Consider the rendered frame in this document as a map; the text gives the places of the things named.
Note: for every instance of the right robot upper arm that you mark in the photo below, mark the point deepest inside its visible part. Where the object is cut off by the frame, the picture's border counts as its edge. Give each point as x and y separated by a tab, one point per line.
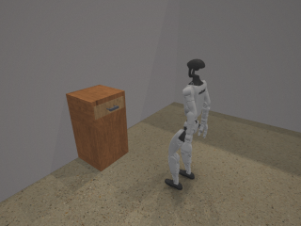
206	101

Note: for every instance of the right robot forearm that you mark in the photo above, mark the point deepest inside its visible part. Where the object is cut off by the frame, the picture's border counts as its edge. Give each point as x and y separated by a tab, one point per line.
205	112

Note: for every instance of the right robot hand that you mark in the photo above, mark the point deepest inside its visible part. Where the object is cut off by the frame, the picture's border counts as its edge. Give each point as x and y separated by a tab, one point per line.
203	126

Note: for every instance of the robot right foot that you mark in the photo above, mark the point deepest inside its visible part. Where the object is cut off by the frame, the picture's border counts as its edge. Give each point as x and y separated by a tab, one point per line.
183	173

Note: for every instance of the drawer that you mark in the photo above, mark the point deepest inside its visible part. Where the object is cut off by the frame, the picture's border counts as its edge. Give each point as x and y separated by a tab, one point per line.
100	110

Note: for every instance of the right robot shin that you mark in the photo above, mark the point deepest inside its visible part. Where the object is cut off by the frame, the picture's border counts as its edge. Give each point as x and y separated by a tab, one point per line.
187	162

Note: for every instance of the cabinet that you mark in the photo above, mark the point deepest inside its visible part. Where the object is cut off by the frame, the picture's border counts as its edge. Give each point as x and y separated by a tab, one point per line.
103	141

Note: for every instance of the left robot hand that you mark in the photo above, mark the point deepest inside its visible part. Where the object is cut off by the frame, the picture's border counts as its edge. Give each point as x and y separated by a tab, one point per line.
187	147

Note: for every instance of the handle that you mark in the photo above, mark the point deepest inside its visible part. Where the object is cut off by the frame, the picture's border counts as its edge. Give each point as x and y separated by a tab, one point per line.
113	108

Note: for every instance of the left robot upper arm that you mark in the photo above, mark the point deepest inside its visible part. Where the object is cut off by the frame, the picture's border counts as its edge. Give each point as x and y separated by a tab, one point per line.
188	94

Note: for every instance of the left robot forearm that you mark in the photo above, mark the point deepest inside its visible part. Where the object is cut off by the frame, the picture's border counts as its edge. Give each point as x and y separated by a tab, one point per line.
190	127

